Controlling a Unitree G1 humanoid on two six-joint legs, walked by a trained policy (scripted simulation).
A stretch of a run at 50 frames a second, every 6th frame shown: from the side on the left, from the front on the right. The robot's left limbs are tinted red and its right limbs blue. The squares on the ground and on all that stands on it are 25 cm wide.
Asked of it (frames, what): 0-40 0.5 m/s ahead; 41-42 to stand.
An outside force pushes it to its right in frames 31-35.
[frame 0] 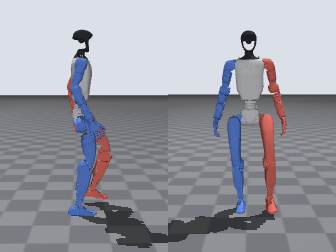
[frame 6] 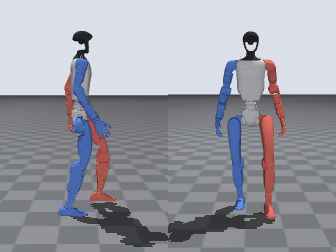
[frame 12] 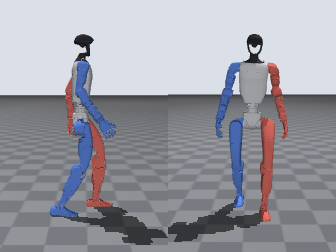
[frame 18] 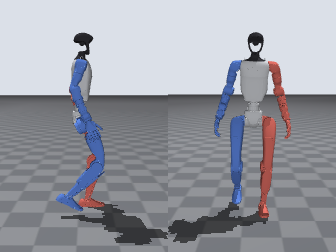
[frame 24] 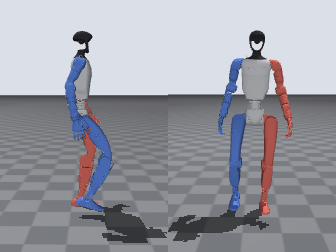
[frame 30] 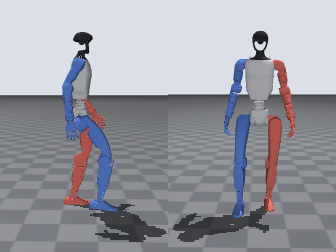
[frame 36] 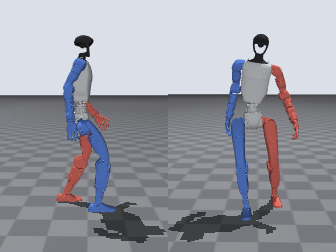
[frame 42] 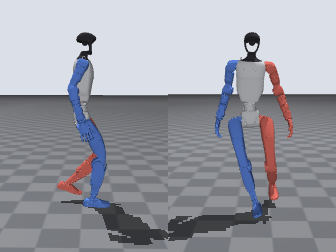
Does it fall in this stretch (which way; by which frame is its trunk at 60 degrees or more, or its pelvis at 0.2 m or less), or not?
no
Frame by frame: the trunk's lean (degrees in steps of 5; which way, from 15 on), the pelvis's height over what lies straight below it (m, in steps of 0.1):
0: 0, 0.8
6: 5, 0.8
12: 5, 0.8
18: 5, 0.8
24: 5, 0.8
30: 5, 0.8
36: 10, 0.8
42: 5, 0.8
